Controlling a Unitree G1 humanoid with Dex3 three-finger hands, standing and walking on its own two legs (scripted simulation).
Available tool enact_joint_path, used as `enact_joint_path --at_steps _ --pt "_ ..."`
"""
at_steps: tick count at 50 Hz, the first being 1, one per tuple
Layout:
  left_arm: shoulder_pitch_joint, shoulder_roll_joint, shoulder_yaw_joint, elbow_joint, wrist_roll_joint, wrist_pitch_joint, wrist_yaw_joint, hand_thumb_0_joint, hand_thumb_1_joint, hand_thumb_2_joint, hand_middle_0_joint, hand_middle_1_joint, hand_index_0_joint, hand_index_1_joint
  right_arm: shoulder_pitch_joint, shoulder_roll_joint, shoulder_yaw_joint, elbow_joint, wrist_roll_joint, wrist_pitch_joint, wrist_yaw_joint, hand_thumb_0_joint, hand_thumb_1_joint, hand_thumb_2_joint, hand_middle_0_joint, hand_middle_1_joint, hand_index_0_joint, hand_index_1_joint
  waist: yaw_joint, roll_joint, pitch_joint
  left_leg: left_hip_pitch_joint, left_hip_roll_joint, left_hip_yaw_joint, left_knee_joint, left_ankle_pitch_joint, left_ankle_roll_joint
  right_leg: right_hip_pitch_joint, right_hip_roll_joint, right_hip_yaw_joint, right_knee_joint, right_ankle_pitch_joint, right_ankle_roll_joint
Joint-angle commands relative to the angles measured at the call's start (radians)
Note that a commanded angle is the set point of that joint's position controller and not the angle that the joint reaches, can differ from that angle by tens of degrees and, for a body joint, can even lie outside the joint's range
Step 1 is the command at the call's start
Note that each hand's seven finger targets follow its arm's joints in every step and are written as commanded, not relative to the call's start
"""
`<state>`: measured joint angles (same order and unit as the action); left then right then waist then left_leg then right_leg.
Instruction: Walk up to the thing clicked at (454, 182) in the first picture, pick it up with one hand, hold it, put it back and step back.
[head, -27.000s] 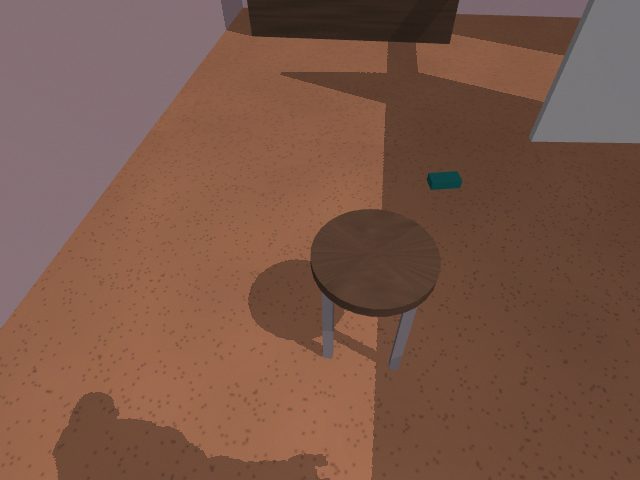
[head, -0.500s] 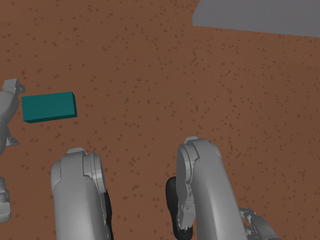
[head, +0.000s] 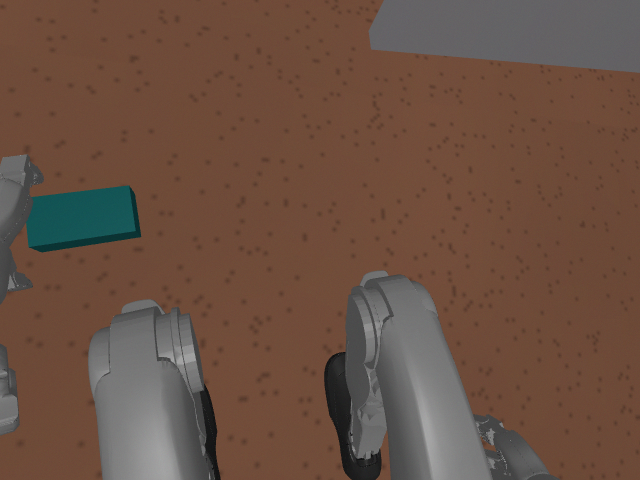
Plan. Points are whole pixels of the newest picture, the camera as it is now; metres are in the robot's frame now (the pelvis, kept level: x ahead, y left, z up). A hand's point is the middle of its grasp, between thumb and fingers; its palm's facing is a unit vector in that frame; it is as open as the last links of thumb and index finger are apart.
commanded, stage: rise first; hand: left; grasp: from above
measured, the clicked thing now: (85, 218) +0.46 +0.31 -0.30
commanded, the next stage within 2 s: approach in 1.06 s
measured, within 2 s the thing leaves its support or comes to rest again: neither
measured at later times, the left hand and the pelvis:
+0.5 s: hand (15, 226) +0.42 +0.35 -0.18, palm faces -0.45 -0.10 -0.89, open 14.1 cm; pelvis +0.00 +0.00 +0.00, yaw -1 degrees
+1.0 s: hand (6, 224) +0.42 +0.35 -0.17, palm faces -0.45 -0.09 -0.89, open 14.2 cm; pelvis +0.00 +0.00 +0.00, yaw +0 degrees
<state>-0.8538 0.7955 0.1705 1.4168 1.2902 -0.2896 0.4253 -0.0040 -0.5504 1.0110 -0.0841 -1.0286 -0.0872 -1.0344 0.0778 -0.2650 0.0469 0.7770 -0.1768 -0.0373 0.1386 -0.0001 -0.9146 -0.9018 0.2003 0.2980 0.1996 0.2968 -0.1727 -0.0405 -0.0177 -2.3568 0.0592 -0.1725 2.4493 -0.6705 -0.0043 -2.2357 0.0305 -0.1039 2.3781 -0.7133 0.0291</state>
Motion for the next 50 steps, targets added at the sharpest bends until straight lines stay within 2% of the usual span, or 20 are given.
enact_joint_path --at_steps 1,7,9,11,16,18,20,23,24,25,29,32,33,35,36,38,42,45,49,50 --pt "-0.264 0.292 0.043 -0.121 -0.021 0.002 0.043 0.0 -0.562 1.013 -0.067 -1.033 -0.066 -1.033 0.193 -0.251 -0.071 -0.007 -0.001 -0.007 -0.013 0.0 -0.907 -0.902 0.2 0.3 0.2 0.3 -0.001 0.287 -0.673 0.55 -0.023 0.099 -0.227 0.173 0.03 0.265 0.03 -0.073 -0.239 0.232 -0.055" --pt "-0.276 0.29 0.028 -0.087 -0.02 0.006 0.043 0.0 -0.562 1.014 -0.069 -1.036 -0.068 -1.037 0.194 -0.254 -0.059 -0.01 -0.006 -0.015 -0.012 0.0 -0.908 -0.903 0.199 0.3 0.2 0.3 -0.011 0.296 -0.642 0.524 -0.024 0.102 -0.226 0.138 0.029 0.255 0.031 -0.073 -0.249 0.207 -0.057" --pt "-0.3 0.32 0.043 -0.11 -0.024 0.005 0.045 0.0 -0.556 1.008 -0.074 -1.027 -0.073 -1.028 0.193 -0.257 -0.058 -0.014 -0.003 -0.015 -0.014 0.0 -0.907 -0.902 0.2 0.3 0.2 0.3 -0.008 0.3 -0.65 0.519 -0.025 0.102 -0.224 0.128 0.029 0.258 0.03 -0.072 -0.249 0.195 -0.057" --pt "-0.291 0.304 0.023 -0.089 -0.015 0.008 0.041 0.0 -0.563 1.011 -0.072 -1.037 -0.07 -1.039 0.2 -0.255 -0.052 -0.01 -0.009 -0.019 -0.012 0.0 -0.909 -0.903 0.199 0.3 0.2 0.3 -0.018 0.31 -0.628 0.517 -0.026 0.104 -0.225 0.131 0.029 0.259 0.031 -0.072 -0.247 0.201 -0.057" --pt "-0.309 0.322 0.036 -0.102 -0.022 0.006 0.041 0.0 -0.562 1.01 -0.07 -1.034 -0.069 -1.035 0.204 -0.259 -0.05 -0.012 -0.007 -0.02 -0.011 0.0 -0.908 -0.903 0.199 0.3 0.2 0.3 -0.021 0.314 -0.669 0.533 -0.024 0.097 -0.22 0.152 0.027 0.269 0.032 -0.076 -0.239 0.222 -0.057" --pt "-0.301 0.313 0.023 -0.062 -0.021 0.013 0.037 0.0 -0.567 1.014 -0.068 -1.039 -0.066 -1.041 0.204 -0.259 -0.047 -0.011 -0.007 -0.024 -0.01 0.0 -0.908 -0.903 0.199 0.3 0.2 0.3 -0.028 0.303 -0.615 0.516 -0.023 0.095 -0.221 0.131 0.027 0.241 0.033 -0.079 -0.238 0.202 -0.059" --pt "-0.315 0.349 0.046 -0.093 -0.021 0.009 0.04 0.0 -0.564 1.012 -0.074 -1.024 -0.07 -1.028 0.207 -0.265 -0.044 -0.017 -0.008 -0.023 -0.01 0.0 -0.908 -0.903 0.199 0.3 0.2 0.3 -0.021 0.309 -0.646 0.522 -0.022 0.096 -0.214 0.145 0.029 0.264 0.032 -0.077 -0.241 0.217 -0.057" --pt "-0.293 0.341 0.039 -0.075 -0.021 0.011 0.034 0.0 -0.556 1.004 -0.078 -1.031 -0.076 -1.033 0.207 -0.261 -0.04 -0.014 -0.013 -0.024 -0.007 0.0 -0.908 -0.903 0.2 0.3 0.2 0.3 -0.024 0.313 -0.64 0.514 -0.023 0.1 -0.21 0.155 0.03 0.274 0.032 -0.075 -0.241 0.23 -0.055" --pt "-0.29 0.348 0.051 -0.109 -0.021 0.011 0.033 0.0 -0.567 1.016 -0.077 -1.026 -0.071 -1.032 0.216 -0.264 -0.04 -0.015 -0.013 -0.023 -0.006 0.0 -0.908 -0.903 0.2 0.3 0.2 0.3 -0.015 0.326 -0.654 0.532 -0.025 0.1 -0.218 0.171 0.028 0.289 0.031 -0.076 -0.239 0.242 -0.055" --pt "-0.283 0.336 0.038 -0.099 -0.024 0.016 0.028 0.0 -0.561 1.007 -0.081 -1.026 -0.077 -1.031 0.215 -0.262 -0.046 -0.013 -0.007 -0.025 -0.005 0.0 -0.91 -0.904 0.199 0.3 0.2 0.3 -0.017 0.331 -0.659 0.547 -0.023 0.098 -0.218 0.174 0.026 0.277 0.031 -0.076 -0.236 0.245 -0.057" --pt "-0.28 0.324 0.037 -0.147 -0.035 0.02 0.017 0.0 -0.575 1.021 -0.074 -1.018 -0.065 -1.027 0.21 -0.263 -0.051 -0.018 -0.003 -0.016 -0.005 0.0 -0.907 -0.903 0.2 0.3 0.2 0.3 -0.005 0.342 -0.699 0.563 -0.024 0.097 -0.225 0.186 0.025 0.286 0.032 -0.079 -0.237 0.256 -0.057" --pt "-0.285 0.3 0.016 -0.136 -0.037 0.02 0.005 0.0 -0.582 1.025 -0.071 -1.023 -0.062 -1.032 0.216 -0.259 -0.055 -0.016 0.001 -0.013 -0.004 0.0 -0.908 -0.903 0.2 0.3 0.2 0.3 -0.025 0.316 -0.672 0.545 -0.022 0.093 -0.223 0.175 0.028 0.277 0.033 -0.079 -0.245 0.251 -0.056" --pt "-0.295 0.319 0.025 -0.146 -0.034 0.019 0.005 0.0 -0.58 1.022 -0.071 -1.031 -0.064 -1.038 0.22 -0.259 -0.054 -0.016 0.002 -0.012 -0.003 0.0 -0.908 -0.903 0.2 0.3 0.2 0.3 -0.02 0.322 -0.666 0.532 -0.025 0.098 -0.225 0.175 0.029 0.287 0.032 -0.073 -0.249 0.252 -0.056" --pt "-0.295 0.306 0.021 -0.151 -0.04 0.018 0.006 0.0 -0.576 1.022 -0.074 -1.027 -0.067 -1.034 0.217 -0.257 -0.056 -0.015 0.005 -0.013 -0.005 0.0 -0.908 -0.902 0.2 0.3 0.2 0.3 -0.016 0.308 -0.67 0.539 -0.023 0.096 -0.228 0.171 0.029 0.284 0.032 -0.074 -0.253 0.246 -0.056" --pt "-0.281 0.288 0.008 -0.131 -0.039 0.019 0.003 0.0 -0.582 1.028 -0.076 -1.017 -0.065 -1.029 0.221 -0.256 -0.057 -0.016 0.007 -0.014 -0.003 0.0 -0.908 -0.903 0.2 0.3 0.2 0.3 -0.024 0.306 -0.65 0.538 -0.023 0.098 -0.223 0.17 0.029 0.279 0.031 -0.072 -0.255 0.246 -0.055" --pt "-0.311 0.304 0.013 -0.16 -0.038 0.016 0.004 0.0 -0.572 1.019 -0.075 -1.022 -0.068 -1.03 0.225 -0.259 -0.054 -0.018 0.008 -0.015 -0.004 0.0 -0.907 -0.903 0.2 0.3 0.2 0.3 -0.028 0.308 -0.662 0.539 -0.024 0.095 -0.224 0.176 0.03 0.289 0.029 -0.074 -0.253 0.253 -0.054" --pt "-0.306 0.323 0.027 -0.156 -0.038 0.02 0.003 0.0 -0.571 1.019 -0.078 -1.03 -0.071 -1.037 0.219 -0.256 -0.052 -0.022 0.011 -0.015 -0.006 0.0 -0.908 -0.903 0.2 0.3 0.2 0.3 -0.013 0.306 -0.669 0.537 -0.023 0.102 -0.228 0.17 0.031 0.3 0.03 -0.067 -0.264 0.247 -0.053" --pt "-0.291 0.3 0.01 -0.133 -0.031 0.026 -0.003 0.0 -0.588 1.036 -0.078 -1.015 -0.064 -1.029 0.209 -0.256 -0.051 -0.024 0.012 -0.014 -0.006 0.0 -0.907 -0.903 0.2 0.3 0.2 0.3 -0.013 0.324 -0.659 0.555 -0.024 0.093 -0.245 0.154 0.025 0.269 0.031 -0.077 -0.254 0.225 -0.06" --pt "-0.313 0.278 -0.018 -0.116 -0.034 0.027 -0.014 0.0 -0.575 1.024 -0.084 -1.006 -0.071 -1.019 0.214 -0.259 -0.053 -0.031 0.018 -0.016 -0.006 0.0 -0.906 -0.902 0.2 0.3 0.2 0.3 -0.033 0.324 -0.618 0.547 -0.024 0.085 -0.255 0.132 0.024 0.235 0.027 -0.081 -0.251 0.209 -0.061" --pt "-0.315 0.293 -0.007 -0.132 -0.033 0.022 -0.014 0.0 -0.57 1.023 -0.085 -1.011 -0.074 -1.022 0.213 -0.258 -0.048 -0.031 0.016 -0.015 -0.006 0.0 -0.905 -0.902 0.2 0.3 0.2 0.3 -0.03 0.327 -0.632 0.548 -0.025 0.087 -0.255 0.14 0.024 0.249 0.029 -0.081 -0.252 0.213 -0.06"
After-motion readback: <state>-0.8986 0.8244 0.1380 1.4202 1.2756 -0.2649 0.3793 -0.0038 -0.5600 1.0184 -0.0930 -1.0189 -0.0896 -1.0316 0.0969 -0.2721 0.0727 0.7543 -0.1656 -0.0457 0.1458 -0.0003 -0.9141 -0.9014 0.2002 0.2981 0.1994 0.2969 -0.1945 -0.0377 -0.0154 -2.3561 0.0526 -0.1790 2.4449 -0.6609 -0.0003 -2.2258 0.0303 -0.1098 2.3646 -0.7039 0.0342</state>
